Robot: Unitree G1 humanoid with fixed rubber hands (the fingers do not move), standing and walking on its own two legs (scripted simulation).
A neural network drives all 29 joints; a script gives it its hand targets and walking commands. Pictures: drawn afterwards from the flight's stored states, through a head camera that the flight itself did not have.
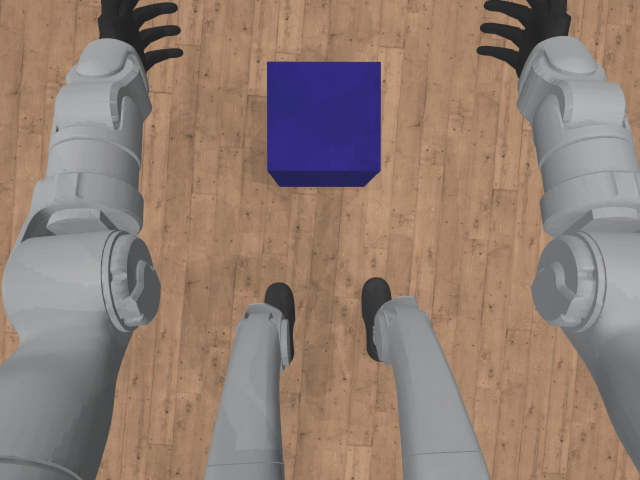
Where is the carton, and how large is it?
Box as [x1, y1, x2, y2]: [267, 62, 380, 186]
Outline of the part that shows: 267,62 267,170 280,186 363,186 380,170 380,62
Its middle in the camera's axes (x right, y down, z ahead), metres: +0.01 -0.23 +0.84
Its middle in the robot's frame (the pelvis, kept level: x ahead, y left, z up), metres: +0.57 -0.01 -0.53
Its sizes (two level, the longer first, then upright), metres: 0.210 0.200 0.250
